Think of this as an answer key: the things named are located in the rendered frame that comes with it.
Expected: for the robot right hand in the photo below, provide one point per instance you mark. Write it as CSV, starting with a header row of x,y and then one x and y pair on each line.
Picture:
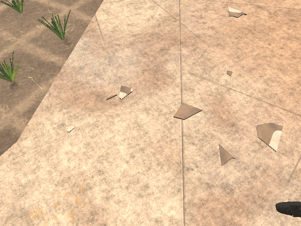
x,y
289,208

